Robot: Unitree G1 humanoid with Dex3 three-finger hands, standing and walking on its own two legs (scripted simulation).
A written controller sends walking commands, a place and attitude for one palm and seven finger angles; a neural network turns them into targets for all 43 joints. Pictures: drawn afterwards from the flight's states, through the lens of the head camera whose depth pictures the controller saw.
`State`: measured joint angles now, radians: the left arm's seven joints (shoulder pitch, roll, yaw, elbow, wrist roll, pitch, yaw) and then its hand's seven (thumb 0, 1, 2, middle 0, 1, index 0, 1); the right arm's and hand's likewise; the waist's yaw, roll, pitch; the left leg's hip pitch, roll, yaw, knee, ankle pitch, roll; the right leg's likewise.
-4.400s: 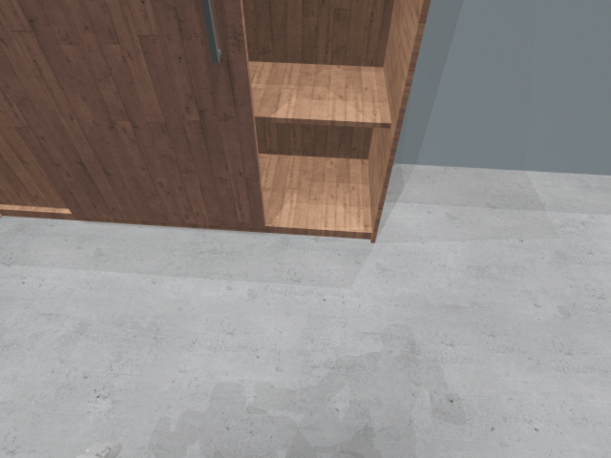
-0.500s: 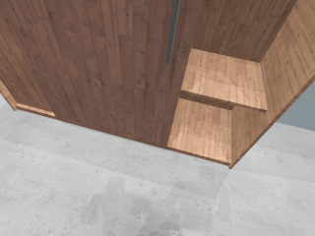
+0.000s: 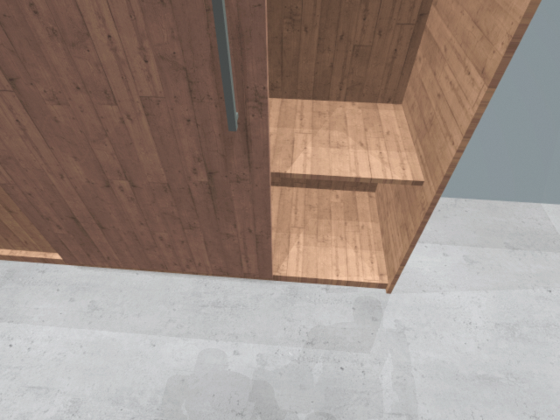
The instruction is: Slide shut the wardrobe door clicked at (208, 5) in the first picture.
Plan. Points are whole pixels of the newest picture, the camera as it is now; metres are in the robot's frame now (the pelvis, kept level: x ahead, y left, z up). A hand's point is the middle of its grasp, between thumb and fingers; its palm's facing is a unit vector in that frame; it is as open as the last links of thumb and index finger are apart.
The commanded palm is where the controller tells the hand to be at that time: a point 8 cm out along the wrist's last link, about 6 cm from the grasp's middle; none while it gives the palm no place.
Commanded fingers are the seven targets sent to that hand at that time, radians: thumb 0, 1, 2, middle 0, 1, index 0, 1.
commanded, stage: take the last steps up to it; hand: left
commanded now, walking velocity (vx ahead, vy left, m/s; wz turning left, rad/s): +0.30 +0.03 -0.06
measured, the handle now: (227, 62) +0.73 +0.14 +0.17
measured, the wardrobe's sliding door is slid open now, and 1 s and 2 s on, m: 0.46 0.46 0.46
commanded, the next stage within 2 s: come to a stop and stand still in 0.62 s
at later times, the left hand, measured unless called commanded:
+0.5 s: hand (183, 391) +0.20 +0.18 -0.17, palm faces -0.06 -0.98 -0.18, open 7.3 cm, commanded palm none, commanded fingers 0.00 0.90 0.90 -0.20 -0.30 -0.20 -0.30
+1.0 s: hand (207, 349) +0.28 +0.16 -0.18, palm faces +0.04 -0.98 -0.20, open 7.3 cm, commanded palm none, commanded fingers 0.00 0.90 0.90 -0.20 -0.30 -0.20 -0.30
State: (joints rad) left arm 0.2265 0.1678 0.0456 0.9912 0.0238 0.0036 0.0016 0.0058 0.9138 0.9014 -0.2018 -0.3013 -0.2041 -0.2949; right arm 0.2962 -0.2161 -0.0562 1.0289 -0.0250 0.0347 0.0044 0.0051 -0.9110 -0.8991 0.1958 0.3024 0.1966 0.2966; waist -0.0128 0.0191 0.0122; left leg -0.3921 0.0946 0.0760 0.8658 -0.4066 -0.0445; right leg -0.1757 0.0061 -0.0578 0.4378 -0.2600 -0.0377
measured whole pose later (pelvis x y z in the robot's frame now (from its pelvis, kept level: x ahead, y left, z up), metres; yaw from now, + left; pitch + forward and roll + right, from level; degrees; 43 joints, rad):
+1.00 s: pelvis +0.26 -0.02 -0.01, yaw -3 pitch -2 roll -1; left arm 0.26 0.14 0.03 1.07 0.02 0.01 0.04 0.00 0.92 0.90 -0.20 -0.30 -0.20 -0.29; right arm 0.14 -0.17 -0.04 1.02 -0.01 0.02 -0.02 0.00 -0.91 -0.90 0.19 0.30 0.19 0.30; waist 0.03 0.02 0.04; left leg -0.32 0.05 0.06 0.55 -0.18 -0.01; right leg -0.20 -0.01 -0.16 0.54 -0.31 -0.04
